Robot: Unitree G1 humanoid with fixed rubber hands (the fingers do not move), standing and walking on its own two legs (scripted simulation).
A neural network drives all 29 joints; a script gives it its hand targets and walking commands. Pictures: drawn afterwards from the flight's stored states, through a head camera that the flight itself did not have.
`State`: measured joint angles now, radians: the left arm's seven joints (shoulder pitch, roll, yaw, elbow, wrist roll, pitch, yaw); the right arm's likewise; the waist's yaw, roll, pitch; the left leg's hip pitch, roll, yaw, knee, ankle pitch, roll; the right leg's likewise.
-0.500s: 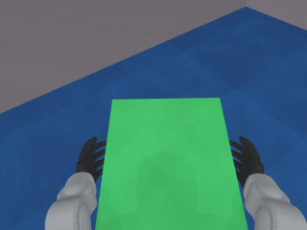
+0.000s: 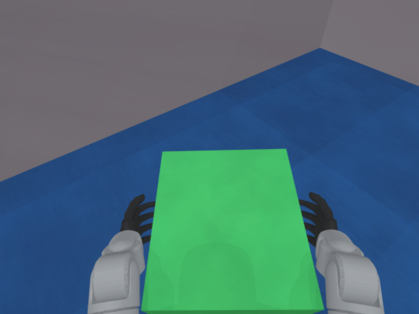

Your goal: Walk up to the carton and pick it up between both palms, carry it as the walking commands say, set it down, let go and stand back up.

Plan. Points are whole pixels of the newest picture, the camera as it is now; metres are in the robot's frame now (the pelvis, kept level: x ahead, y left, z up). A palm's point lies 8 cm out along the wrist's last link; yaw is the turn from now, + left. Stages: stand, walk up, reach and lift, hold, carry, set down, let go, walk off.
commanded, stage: carry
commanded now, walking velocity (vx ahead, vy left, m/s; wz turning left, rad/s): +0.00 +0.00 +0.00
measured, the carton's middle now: (225, 237) +0.30 +0.00 -0.03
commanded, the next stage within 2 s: hold in 1.08 s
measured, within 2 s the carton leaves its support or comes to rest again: neither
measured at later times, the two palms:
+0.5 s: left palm (121, 254) +0.23 +0.18 +0.05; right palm (322, 254) +0.23 -0.16 +0.05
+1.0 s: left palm (122, 264) +0.22 +0.17 +0.04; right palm (324, 264) +0.21 -0.16 +0.04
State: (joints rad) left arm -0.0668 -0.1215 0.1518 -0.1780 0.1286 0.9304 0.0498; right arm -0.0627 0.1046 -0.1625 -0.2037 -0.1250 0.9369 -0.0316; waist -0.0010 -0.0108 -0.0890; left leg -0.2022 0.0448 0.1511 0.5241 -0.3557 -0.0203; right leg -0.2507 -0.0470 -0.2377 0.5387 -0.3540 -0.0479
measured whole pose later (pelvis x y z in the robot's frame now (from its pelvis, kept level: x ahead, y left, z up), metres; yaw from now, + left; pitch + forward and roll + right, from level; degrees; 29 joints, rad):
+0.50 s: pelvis -0.03 +0.01 +0.00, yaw +0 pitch +3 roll +0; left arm -0.05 -0.11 0.14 -0.07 0.14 0.79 0.05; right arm -0.04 0.11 -0.16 -0.11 -0.14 0.80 -0.03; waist 0.00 -0.01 -0.11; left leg -0.21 0.04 0.15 0.49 -0.33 0.01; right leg -0.26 -0.05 -0.24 0.50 -0.29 -0.04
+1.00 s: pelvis -0.05 +0.01 +0.00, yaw +0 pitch +3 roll +0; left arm -0.07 -0.12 0.16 -0.03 0.15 0.74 0.04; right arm -0.06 0.11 -0.17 -0.06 -0.16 0.75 -0.02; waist 0.00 0.01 -0.09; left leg -0.24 0.04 0.15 0.49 -0.30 0.01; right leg -0.28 -0.05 -0.24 0.50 -0.26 -0.05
